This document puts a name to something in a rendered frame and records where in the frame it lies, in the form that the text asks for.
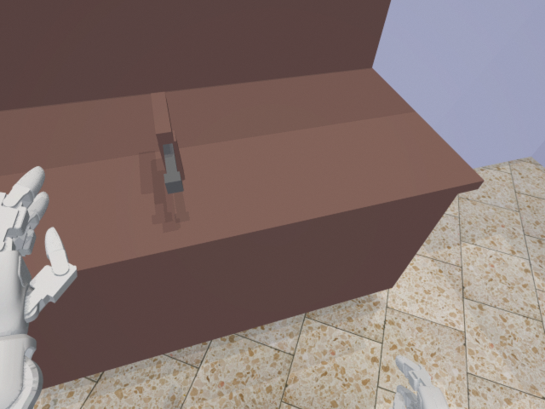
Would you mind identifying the left robot hand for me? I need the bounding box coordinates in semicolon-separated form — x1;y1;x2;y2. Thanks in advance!
0;166;77;337

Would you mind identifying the right robot hand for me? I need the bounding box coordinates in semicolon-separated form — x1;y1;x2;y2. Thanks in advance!
388;355;450;409

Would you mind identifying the tap lever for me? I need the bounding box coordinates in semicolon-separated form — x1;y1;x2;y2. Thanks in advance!
163;143;184;194

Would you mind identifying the robot left forearm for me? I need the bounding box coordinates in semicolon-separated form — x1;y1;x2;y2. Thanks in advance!
0;334;43;409

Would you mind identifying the counter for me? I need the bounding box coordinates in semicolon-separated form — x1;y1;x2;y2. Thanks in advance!
0;0;485;389

